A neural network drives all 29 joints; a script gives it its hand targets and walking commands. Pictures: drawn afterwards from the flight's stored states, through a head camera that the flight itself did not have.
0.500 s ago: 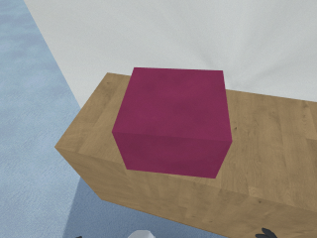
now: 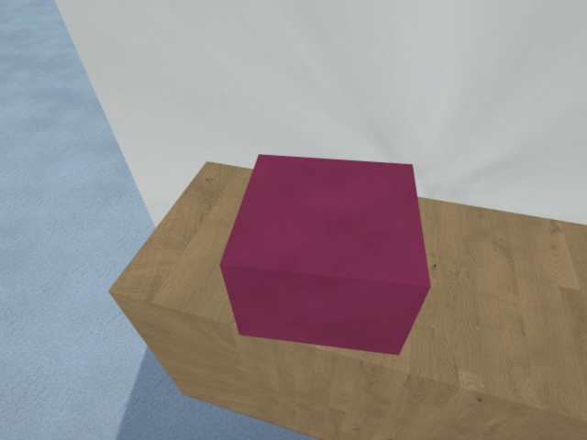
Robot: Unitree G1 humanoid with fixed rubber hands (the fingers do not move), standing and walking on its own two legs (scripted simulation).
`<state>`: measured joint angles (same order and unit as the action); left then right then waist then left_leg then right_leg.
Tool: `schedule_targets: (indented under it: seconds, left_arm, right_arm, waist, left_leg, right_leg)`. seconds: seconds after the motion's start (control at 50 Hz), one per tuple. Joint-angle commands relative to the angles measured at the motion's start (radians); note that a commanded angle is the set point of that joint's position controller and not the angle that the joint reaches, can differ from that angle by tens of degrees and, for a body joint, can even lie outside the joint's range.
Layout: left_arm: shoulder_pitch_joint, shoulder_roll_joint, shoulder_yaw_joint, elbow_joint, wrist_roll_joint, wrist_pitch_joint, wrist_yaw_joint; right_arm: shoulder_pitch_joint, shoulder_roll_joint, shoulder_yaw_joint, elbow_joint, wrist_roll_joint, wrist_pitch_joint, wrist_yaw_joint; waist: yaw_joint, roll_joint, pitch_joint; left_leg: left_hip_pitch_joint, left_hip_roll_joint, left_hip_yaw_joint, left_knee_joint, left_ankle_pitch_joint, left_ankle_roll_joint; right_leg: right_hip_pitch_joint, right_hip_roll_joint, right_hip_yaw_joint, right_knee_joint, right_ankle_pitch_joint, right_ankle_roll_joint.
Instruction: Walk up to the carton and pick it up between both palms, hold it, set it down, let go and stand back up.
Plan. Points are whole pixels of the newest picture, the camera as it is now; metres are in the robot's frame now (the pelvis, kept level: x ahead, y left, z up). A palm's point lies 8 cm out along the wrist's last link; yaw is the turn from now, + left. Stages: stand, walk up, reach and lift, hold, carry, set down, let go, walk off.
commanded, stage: walk up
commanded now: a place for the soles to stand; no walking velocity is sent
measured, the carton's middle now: (325, 250) +0.46 -0.03 -0.03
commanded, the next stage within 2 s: stand in 0.10 s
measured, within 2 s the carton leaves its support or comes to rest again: neither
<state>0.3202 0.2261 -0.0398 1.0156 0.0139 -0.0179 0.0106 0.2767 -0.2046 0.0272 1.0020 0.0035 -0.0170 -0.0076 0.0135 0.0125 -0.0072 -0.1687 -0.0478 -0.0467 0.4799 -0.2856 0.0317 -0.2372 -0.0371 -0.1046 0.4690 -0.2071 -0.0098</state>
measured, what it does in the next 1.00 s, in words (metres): stands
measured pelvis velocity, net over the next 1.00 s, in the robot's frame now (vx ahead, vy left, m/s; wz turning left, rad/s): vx -0.02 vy -0.03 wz -0.01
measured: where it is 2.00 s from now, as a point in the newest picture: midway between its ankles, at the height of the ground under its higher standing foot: outside the picture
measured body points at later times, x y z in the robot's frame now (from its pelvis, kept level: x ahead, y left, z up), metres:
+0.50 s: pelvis +0.02 -0.01 +0.00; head +0.02 -0.02 +0.45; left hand +0.04 +0.23 -0.15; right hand +0.04 -0.25 -0.15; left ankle -0.02 +0.10 -0.74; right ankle +0.03 -0.11 -0.74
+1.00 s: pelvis -0.02 -0.03 -0.04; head +0.03 -0.02 +0.40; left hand +0.18 +0.24 -0.14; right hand +0.18 -0.26 -0.16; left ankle -0.01 +0.10 -0.74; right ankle +0.03 -0.11 -0.74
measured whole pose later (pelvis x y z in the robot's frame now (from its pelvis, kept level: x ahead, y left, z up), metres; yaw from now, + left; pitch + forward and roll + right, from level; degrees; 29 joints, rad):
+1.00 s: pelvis -0.02 -0.03 -0.04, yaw -1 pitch +2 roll +0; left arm -0.08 0.29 0.09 0.54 0.03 0.65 -0.01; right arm -0.14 -0.23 0.02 0.88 0.04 0.18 0.07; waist 0.00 -0.03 0.08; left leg -0.47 0.03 0.00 0.88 -0.45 -0.03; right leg -0.54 -0.01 -0.11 0.86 -0.36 -0.05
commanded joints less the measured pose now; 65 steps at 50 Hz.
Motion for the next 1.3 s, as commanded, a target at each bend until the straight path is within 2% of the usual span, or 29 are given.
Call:
schedule_targets:
  seconds: [0.0, 0.32, 0.76, 0.78, 0.8, 0.82, 0.84, 0.86, 0.88, 0.9, 0.92, 0.94, 0.98, 1.0, 1.02, 1.04, 1.08, 1.1, 1.12, 1.14, 1.16, 1.22, 1.28]
  left_arm:
    - [0.012, 0.112, 0.017, -0.022, -0.002, -0.013, 0.007]
    - [-0.012, 0.107, 0.015, 0.022, -0.002, -0.005, 0.013]
    - [-0.016, 0.103, 0.015, 0.064, -0.004, 0.000, 0.016]
    - [-0.845, 0.287, 0.089, -0.376, -0.058, 0.205, -0.008]
    - [-0.693, 0.288, 0.087, -0.388, -0.063, 0.329, 0.017]
    - [-0.604, 0.215, 0.075, -0.392, -0.083, 0.425, 0.019]
    - [-0.505, 0.196, 0.070, -0.453, -0.086, 0.510, 0.016]
    - [-0.515, 0.173, 0.108, -0.524, -0.043, 0.578, 0.012]
    - [-0.463, 0.161, 0.120, -0.543, -0.011, 0.635, 0.005]
    - [-0.408, 0.147, 0.127, -0.549, 0.019, 0.678, -0.004]
    - [-0.347, 0.125, 0.131, -0.563, 0.036, 0.719, -0.019]
    - [-0.274, 0.102, 0.149, -0.599, 0.042, 0.751, -0.040]
    - [-0.112, 0.083, 0.220, -0.663, 0.080, 0.783, -0.078]
    - [-0.047, 0.088, 0.244, -0.695, 0.100, 0.781, -0.088]
    - [-0.012, 0.098, 0.262, -0.717, 0.112, 0.770, -0.092]
    - [-0.007, 0.120, 0.264, -0.744, 0.114, 0.753, -0.091]
    - [-0.069, 0.146, 0.267, -0.768, 0.125, 0.708, -0.074]
    - [-0.115, 0.153, 0.264, -0.768, 0.125, 0.678, -0.067]
    - [-0.170, 0.159, 0.256, -0.755, 0.118, 0.643, -0.061]
    - [-0.225, 0.166, 0.247, -0.750, 0.102, 0.605, -0.055]
    - [-0.274, 0.173, 0.243, -0.750, 0.086, 0.568, -0.048]
    - [-0.371, 0.195, 0.230, -0.778, 0.058, 0.486, -0.034]
    - [-0.348, 0.209, 0.200, -0.798, 0.013, 0.452, -0.035]
  right_arm:
    - [0.034, -0.118, -0.016, -0.017, -0.004, -0.014, -0.009]
    - [0.051, -0.117, 0.002, 0.061, -0.005, -0.013, -0.023]
    - [0.046, -0.116, 0.013, 0.108, -0.004, -0.009, -0.030]
    - [-0.781, -0.079, -0.157, -0.188, -0.139, -0.033, 0.018]
    - [-0.620, -0.108, -0.188, -0.134, -0.184, 0.025, 0.052]
    - [-0.584, -0.103, -0.184, -0.189, -0.142, 0.080, 0.077]
    - [-0.471, -0.101, -0.152, -0.247, -0.113, 0.131, 0.090]
    - [-0.434, -0.129, -0.124, -0.257, -0.084, 0.171, 0.101]
    - [-0.367, -0.134, -0.088, -0.226, -0.051, 0.201, 0.103]
    - [-0.316, -0.157, -0.061, -0.174, -0.005, 0.220, 0.100]
    - [-0.300, -0.191, -0.031, -0.132, 0.048, 0.229, 0.089]
    - [-0.281, -0.214, -0.003, -0.110, 0.096, 0.232, 0.074]
    - [-0.210, -0.248, 0.032, -0.152, 0.162, 0.226, 0.038]
    - [-0.187, -0.255, 0.040, -0.180, 0.172, 0.220, 0.020]
    - [-0.175, -0.242, 0.047, -0.213, 0.170, 0.212, 0.003]
    - [-0.195, -0.221, 0.044, -0.276, 0.157, 0.205, -0.013]
    - [-0.212, -0.144, 0.034, -0.374, 0.109, 0.184, -0.019]
    - [-0.232, -0.105, 0.024, -0.429, 0.088, 0.174, -0.014]
    - [-0.265, -0.068, 0.005, -0.483, 0.066, 0.164, -0.004]
    - [-0.290, -0.038, -0.010, -0.532, 0.050, 0.152, 0.007]
    - [-0.300, -0.016, -0.020, -0.568, 0.036, 0.138, 0.015]
    - [-0.269, 0.018, -0.036, -0.606, 0.003, 0.105, 0.011]
    - [-0.210, 0.015, -0.050, -0.589, 0.005, 0.089, -0.019]
  waist:
    - [-0.013, -0.029, 0.065]
    - [-0.006, -0.001, 0.062]
    - [-0.005, -0.001, 0.076]
    - [-0.089, -0.033, -0.055]
    - [-0.085, -0.065, 0.107]
    - [-0.030, -0.128, -0.063]
    - [-0.008, -0.092, -0.127]
    - [0.010, -0.022, -0.216]
    - [0.009, 0.059, -0.232]
    - [-0.013, 0.121, -0.267]
    - [-0.032, 0.141, -0.300]
    - [-0.043, 0.136, -0.302]
    - [-0.029, 0.065, -0.245]
    - [-0.023, 0.035, -0.197]
    - [-0.013, 0.002, -0.142]
    - [-0.008, -0.042, -0.078]
    - [0.024, -0.077, 0.031]
    - [0.039, -0.088, 0.057]
    - [0.056, -0.091, 0.064]
    - [0.060, -0.090, 0.050]
    - [0.055, -0.083, 0.020]
    - [0.024, -0.023, -0.112]
    - [-0.004, 0.038, -0.197]
  left_leg:
    - [-0.112, 0.114, -0.131, -0.111, 0.104, 0.023]
    - [-0.106, 0.126, -0.116, -0.097, 0.231, 0.009]
    - [-0.111, 0.126, -0.114, -0.118, 0.163, 0.007]
    - [-0.449, 0.116, 0.091, 0.069, -0.061, -0.039]
    - [-0.594, 0.078, 0.118, 0.098, -0.246, -0.037]
    - [-0.538, 0.079, 0.131, 0.134, -0.196, -0.050]
    - [-0.531, 0.095, 0.135, 0.162, -0.116, -0.063]
    - [-0.530, 0.099, 0.140, 0.170, -0.096, -0.072]
    - [-0.504, 0.112, 0.124, 0.176, 0.025, -0.090]
    - [-0.401, 0.118, 0.109, 0.223, 0.251, -0.127]
    - [-0.258, 0.123, 0.083, 0.274, 0.473, -0.161]
    - [-0.145, 0.121, 0.078, 0.287, 0.573, -0.168]
    - [-0.127, 0.094, 0.105, 0.207, 0.524, -0.144]
    - [-0.153, 0.082, 0.105, 0.154, 0.483, -0.130]
    - [-0.211, 0.064, 0.112, 0.109, 0.387, -0.112]
    - [-0.273, 0.050, 0.114, 0.081, 0.261, -0.094]
    - [-0.363, 0.047, 0.132, 0.058, 0.055, -0.070]
    - [-0.388, 0.054, 0.138, 0.067, -0.003, -0.055]
    - [-0.404, 0.066, 0.142, 0.082, -0.040, -0.041]
    - [-0.426, 0.079, 0.145, 0.096, -0.075, -0.027]
    - [-0.454, 0.094, 0.146, 0.109, -0.103, -0.016]
    - [-0.560, 0.135, 0.140, 0.142, -0.145, 0.005]
    - [-0.606, 0.162, 0.130, 0.151, -0.166, 0.025]
  right_leg:
    - [0.056, -0.098, 0.139, -0.115, 0.007, -0.043]
    - [0.136, -0.110, 0.111, -0.096, 0.161, -0.056]
    - [0.159, -0.107, 0.112, -0.130, 0.085, -0.049]
    - [0.001, -0.021, 0.068, 0.183, -0.174, -0.035]
    - [0.013, -0.027, 0.082, 0.210, -0.338, -0.043]
    - [0.106, -0.032, 0.087, 0.223, -0.304, -0.030]
    - [0.097, -0.049, 0.114, 0.231, -0.179, -0.037]
    - [0.085, -0.057, 0.102, 0.270, -0.103, -0.048]
    - [0.066, -0.043, 0.056, 0.312, 0.003, -0.066]
    - [0.032, -0.018, 0.020, 0.349, 0.139, -0.060]
    - [-0.015, 0.011, 0.000, 0.369, 0.230, -0.042]
    - [-0.031, 0.032, -0.008, 0.340, 0.280, -0.041]
    - [0.151, 0.043, 0.024, 0.216, 0.433, -0.052]
    - [0.237, 0.045, 0.041, 0.171, 0.464, -0.051]
    - [0.303, 0.034, 0.073, 0.134, 0.449, -0.046]
    - [0.326, 0.016, 0.111, 0.106, 0.400, -0.027]
    - [0.290, -0.005, 0.171, 0.046, 0.100, -0.001]
    - [0.248, -0.017, 0.199, 0.010, -0.051, 0.009]
    - [0.188, -0.028, 0.217, -0.024, -0.202, 0.013]
    - [0.143, -0.040, 0.225, -0.039, -0.295, 0.015]
    - [0.125, -0.050, 0.229, -0.031, -0.330, 0.016]
    - [0.194, -0.064, 0.254, 0.057, -0.288, 0.010]
    - [0.277, -0.050, 0.232, 0.130, -0.191, -0.003]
